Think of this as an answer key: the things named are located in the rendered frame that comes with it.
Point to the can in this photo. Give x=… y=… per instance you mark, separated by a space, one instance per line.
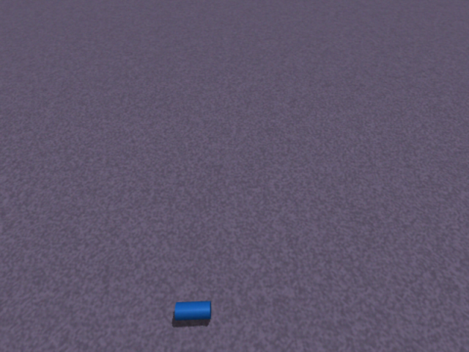
x=192 y=310

